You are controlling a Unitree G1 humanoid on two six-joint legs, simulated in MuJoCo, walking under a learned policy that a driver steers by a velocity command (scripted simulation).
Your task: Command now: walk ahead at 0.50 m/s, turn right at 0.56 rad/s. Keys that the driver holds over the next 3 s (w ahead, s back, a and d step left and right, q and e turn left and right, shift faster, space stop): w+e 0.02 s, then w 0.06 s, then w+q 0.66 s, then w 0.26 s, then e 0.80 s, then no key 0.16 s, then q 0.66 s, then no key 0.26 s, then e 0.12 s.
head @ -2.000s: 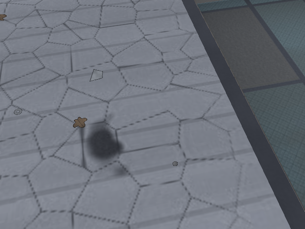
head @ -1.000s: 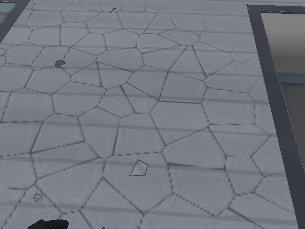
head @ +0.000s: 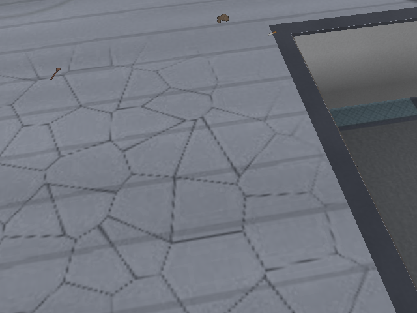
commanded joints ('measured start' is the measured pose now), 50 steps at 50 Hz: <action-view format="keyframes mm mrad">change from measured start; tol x32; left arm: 1 53 112 29 -66 17 -20 15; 23 261 23 -23 12 52 -32 51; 41 -207 74 -14 -110 21 -82 18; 50 135 109 16 -15 20 -69 19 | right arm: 1 -45 -136 -32 -104 -23 -40 -3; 50 47 -134 -13 -127 3 28 -7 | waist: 1 14 -48 -133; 17 95 -54 7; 23 -34 281 -418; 50 85 -57 -129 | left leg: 1 -339 72 -92 -32 119 13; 11 -250 46 -3 -553 617 -18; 18 -336 -10 -1 -652 409 78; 21 75 -103 59 -674 393 149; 24 713 255 -770 -864 59 368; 33 91 75 -307 -978 528 297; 43 232 109 -378 -820 442 196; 50 -433 -34 -144 65 33 42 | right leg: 1 359 -263 438 -326 125 -199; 15 434 -279 124 -396 251 -105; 21 463 -235 -12 83 898 -7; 23 -195 30 34 703 -329 100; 24 -310 -17 154 775 -347 84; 38 -53 -64 67 -10 298 177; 45 201 -89 75 -149 170 39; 47 772 -437 676 -187 -27 -208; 50 513 -368 553 -307 -182 -129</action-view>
